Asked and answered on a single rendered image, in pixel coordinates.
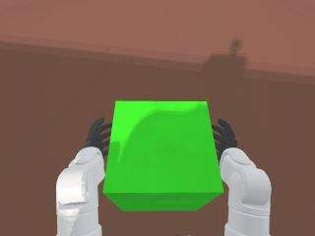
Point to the carton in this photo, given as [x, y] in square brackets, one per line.
[162, 156]

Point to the robot right forearm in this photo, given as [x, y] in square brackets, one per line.
[249, 195]

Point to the robot right hand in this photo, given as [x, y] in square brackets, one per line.
[227, 138]

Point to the robot left forearm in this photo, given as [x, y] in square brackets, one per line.
[77, 194]

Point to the robot left hand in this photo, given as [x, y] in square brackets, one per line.
[94, 139]

